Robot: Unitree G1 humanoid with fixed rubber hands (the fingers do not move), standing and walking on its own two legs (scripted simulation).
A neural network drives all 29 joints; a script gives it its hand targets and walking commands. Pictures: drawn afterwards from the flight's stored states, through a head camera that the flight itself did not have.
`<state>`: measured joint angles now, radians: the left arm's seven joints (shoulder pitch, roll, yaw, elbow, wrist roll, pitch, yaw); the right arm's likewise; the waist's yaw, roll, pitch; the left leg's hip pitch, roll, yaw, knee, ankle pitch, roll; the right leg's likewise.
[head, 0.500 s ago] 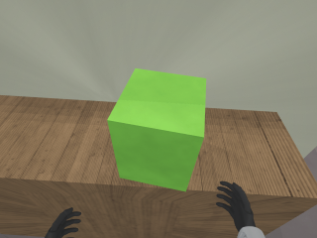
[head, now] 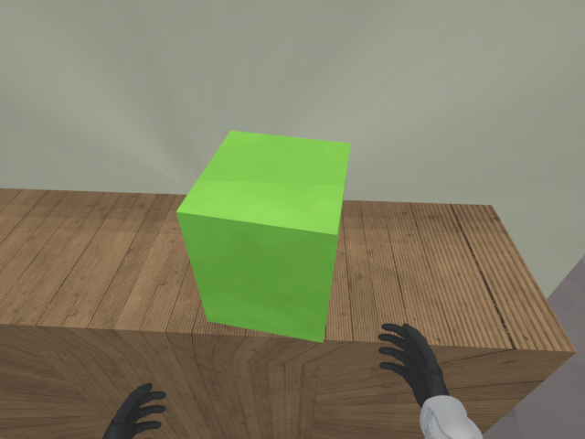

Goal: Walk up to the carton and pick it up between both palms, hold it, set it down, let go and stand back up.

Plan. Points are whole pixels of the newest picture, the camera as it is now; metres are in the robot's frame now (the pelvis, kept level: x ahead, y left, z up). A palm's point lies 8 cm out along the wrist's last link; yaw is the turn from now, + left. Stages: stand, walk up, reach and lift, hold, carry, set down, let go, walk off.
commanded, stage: let go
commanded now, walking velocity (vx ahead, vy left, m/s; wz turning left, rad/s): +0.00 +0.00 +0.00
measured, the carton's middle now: (276, 235) +0.42 +0.01 +0.06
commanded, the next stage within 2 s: stand in 0.44 s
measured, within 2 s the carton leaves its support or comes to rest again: neither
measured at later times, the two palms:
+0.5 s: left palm out of the picture +0.16 +0.24 -0.06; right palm (426, 387) +0.20 -0.19 -0.01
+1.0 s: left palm out of the picture +0.10 +0.29 -0.09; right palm (427, 388) +0.20 -0.19 -0.01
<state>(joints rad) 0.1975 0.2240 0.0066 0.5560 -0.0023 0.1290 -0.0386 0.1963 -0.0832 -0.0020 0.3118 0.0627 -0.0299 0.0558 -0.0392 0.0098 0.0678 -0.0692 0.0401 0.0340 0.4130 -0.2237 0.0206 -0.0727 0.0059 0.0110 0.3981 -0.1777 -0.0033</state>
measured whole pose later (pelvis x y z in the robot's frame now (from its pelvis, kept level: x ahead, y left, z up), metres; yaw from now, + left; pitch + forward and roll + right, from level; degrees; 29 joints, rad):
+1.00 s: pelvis -0.01 +0.01 -0.01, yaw +1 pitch -4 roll +0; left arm 0.28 0.27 0.08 0.69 0.03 0.02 -0.03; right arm 0.19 -0.20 0.04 0.35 0.04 -0.21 0.05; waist -0.04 0.01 0.04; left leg -0.24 0.02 0.03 0.53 -0.32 0.02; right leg -0.24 -0.02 0.01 0.52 -0.28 -0.03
